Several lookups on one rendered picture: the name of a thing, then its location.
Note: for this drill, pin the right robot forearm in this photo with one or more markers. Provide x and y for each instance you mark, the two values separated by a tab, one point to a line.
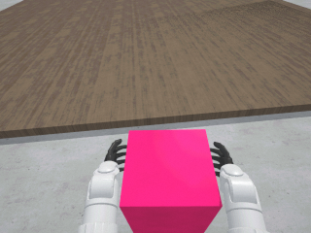
242	205

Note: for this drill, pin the robot left hand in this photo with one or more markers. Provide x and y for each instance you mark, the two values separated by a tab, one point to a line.
112	154

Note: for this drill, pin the left robot forearm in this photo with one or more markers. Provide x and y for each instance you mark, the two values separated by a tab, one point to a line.
102	200

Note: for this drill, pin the robot right hand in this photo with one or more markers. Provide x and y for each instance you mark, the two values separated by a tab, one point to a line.
223	157

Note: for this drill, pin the carton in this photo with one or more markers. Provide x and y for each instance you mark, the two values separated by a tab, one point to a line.
169	184

